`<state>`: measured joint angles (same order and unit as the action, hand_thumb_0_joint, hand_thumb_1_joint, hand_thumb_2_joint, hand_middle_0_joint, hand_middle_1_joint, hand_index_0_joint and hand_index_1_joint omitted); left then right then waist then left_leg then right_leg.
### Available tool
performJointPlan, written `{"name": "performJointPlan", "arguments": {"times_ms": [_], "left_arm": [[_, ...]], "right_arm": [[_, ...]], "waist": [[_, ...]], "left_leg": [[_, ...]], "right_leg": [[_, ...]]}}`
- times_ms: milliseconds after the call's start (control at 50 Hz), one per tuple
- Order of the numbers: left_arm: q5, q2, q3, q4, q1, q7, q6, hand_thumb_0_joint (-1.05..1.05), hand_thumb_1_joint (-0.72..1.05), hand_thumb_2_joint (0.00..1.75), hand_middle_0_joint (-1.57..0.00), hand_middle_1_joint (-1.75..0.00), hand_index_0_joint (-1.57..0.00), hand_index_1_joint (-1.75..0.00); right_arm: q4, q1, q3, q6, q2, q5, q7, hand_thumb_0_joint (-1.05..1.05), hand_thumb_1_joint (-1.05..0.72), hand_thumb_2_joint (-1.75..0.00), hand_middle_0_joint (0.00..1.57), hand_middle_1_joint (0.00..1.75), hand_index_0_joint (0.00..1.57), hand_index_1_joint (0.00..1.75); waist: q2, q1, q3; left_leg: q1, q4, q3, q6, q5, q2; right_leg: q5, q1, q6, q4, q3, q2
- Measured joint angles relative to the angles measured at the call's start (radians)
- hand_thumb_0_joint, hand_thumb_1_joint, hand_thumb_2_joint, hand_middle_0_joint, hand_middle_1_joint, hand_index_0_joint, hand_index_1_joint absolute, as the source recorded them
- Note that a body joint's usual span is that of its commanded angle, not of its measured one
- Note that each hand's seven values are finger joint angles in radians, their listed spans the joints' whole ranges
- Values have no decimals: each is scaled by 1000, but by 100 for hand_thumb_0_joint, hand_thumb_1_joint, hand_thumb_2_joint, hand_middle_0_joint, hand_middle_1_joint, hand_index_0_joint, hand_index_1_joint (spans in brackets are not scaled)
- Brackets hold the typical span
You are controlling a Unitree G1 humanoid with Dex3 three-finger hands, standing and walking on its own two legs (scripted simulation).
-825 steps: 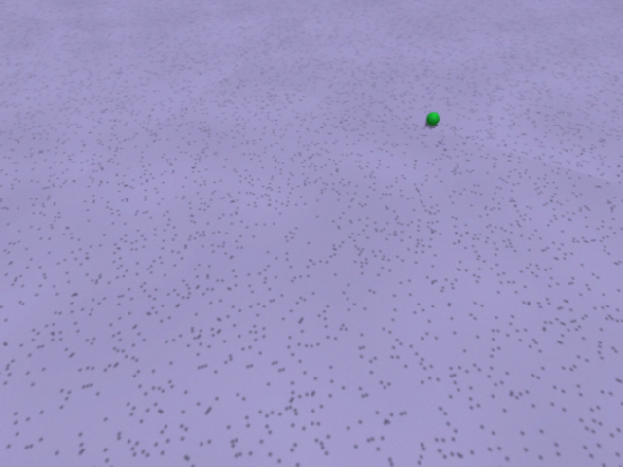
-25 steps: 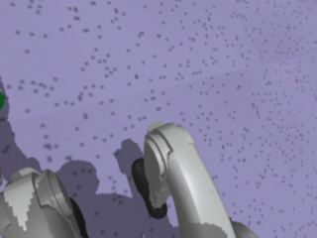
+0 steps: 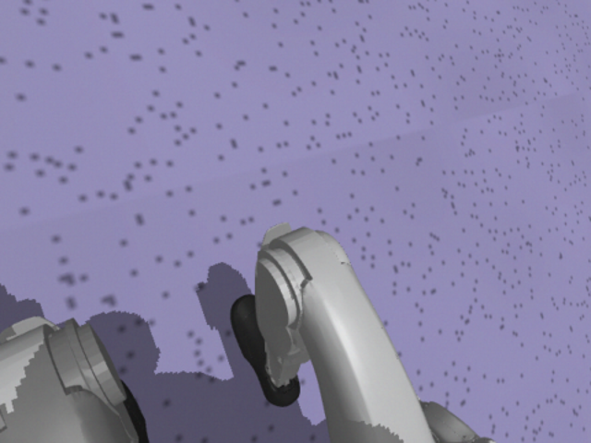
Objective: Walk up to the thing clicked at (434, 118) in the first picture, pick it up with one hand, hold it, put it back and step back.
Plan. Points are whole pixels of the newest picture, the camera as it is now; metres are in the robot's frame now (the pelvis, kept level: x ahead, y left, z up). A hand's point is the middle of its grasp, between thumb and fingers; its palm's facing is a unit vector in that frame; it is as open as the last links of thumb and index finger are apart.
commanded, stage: rest palm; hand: left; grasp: from above
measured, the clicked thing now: out of the picture +0.49 +0.27 -0.27
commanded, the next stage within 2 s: close in 0.02 s
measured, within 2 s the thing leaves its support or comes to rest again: neither
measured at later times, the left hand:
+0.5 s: hand out of the picture +0.48 +0.27 -0.25, palm faces -0.43 -0.15 -0.89, open 13.3 cm
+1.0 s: hand out of the picture +0.47 +0.27 -0.24, palm faces -0.43 -0.14 -0.89, open 11.8 cm
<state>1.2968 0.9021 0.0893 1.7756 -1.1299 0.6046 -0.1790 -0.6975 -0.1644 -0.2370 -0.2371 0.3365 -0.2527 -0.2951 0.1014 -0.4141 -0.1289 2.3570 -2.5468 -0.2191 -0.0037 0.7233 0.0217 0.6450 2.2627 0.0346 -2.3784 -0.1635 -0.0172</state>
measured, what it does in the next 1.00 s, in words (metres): stands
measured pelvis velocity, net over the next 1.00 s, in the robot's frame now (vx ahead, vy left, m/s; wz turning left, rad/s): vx -0.01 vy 0.00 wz -0.03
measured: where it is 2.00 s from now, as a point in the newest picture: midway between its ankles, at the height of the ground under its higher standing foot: (208, 411)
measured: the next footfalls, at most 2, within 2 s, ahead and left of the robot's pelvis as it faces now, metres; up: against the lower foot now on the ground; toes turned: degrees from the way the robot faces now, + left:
none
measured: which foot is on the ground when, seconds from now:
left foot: down 0.00-1.00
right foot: down 0.00-1.00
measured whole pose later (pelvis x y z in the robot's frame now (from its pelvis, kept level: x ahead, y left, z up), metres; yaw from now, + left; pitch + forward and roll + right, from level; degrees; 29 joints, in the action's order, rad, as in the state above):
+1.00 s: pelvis -0.01 +0.00 +0.00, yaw -2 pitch +28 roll -14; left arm 1.28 0.95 0.08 1.80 -1.13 0.65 -0.16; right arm -0.65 -0.15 -0.29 -0.27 0.35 -0.26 -0.31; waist 0.13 -0.44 -0.17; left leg 2.34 -2.54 -0.24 -0.01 0.71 0.03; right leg 0.62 2.24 0.05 -2.34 -0.18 -0.03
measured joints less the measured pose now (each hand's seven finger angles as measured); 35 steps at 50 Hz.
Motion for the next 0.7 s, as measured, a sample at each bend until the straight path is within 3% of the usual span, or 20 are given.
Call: {"name": "performJointPlan", "arguments": {"times_ms": [140, 320, 460, 580, 700], "left_arm": [[10, 4, -28, 23, -13, 33, 3, 0, -46, 103, -10, -110, -11, -108], [3, 21, 3, 32, -27, 59, 33, 0, -44, 103, -11, -110, -12, -108], [-15, 43, 22, 22, -20, 51, 49, 0, -43, 102, -12, -109, -13, -108], [-43, 32, 8, -7, -2, 14, 42, 0, -41, 101, -14, -110, -15, -108], [-45, 27, -18, -1, 0, 9, 23, 0, -36, 101, -16, -111, -18, -109]], "right_arm": [[1, 8, -15, -13, 4, -11, -9, 0, -91, -90, 20, 30, 20, 30], [24, 17, -35, -34, 3, -11, -23, 0, -91, -90, 20, 30, 20, 30], [28, 19, -43, -38, 6, -9, -29, 0, -91, -90, 20, 30, 20, 30], [26, 12, -41, -39, 7, -6, -29, 0, -91, -90, 20, 30, 19, 30], [28, 13, -50, -35, 7, -3, -28, 0, -91, -90, 20, 30, 20, 30]], "waist": [[3, -7, -1], [12, -24, -23], [17, -28, -36], [11, -17, -43], [10, -16, -35]], "left_leg": [[-1, -5, -10, -3, 6, 1], [2, -2, -13, -8, 8, 7], [0, -9, -21, -3, 11, 7], [-5, -6, -21, -2, 10, 6], [-13, -4, -27, 0, 10, 6]], "right_leg": [[1, -6, 5, 5, -8, -4], [-4, -5, 11, 15, -10, -11], [-4, -5, 9, 12, -16, -12], [-4, -10, 7, 13, -16, -11], [-6, -18, 6, 18, -21, -12]]}}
